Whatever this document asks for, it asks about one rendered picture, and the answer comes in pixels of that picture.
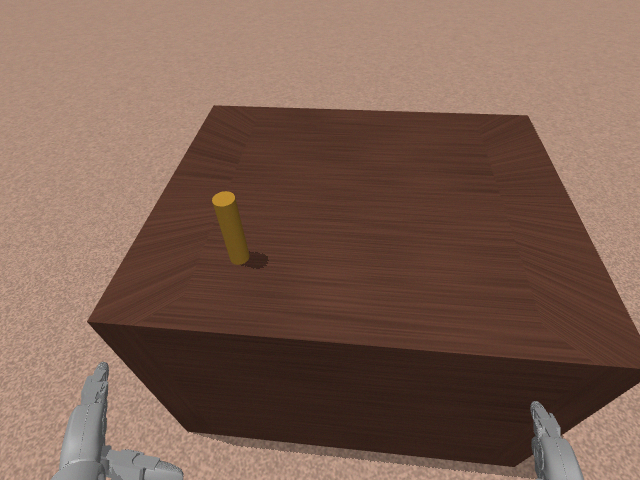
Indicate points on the right robot hand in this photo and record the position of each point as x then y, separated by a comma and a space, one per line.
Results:
554, 456

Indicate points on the can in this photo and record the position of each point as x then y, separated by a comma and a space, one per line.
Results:
231, 227

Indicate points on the left robot arm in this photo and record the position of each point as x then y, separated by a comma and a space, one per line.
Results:
84, 470

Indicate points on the left robot hand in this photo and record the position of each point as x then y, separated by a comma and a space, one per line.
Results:
84, 438

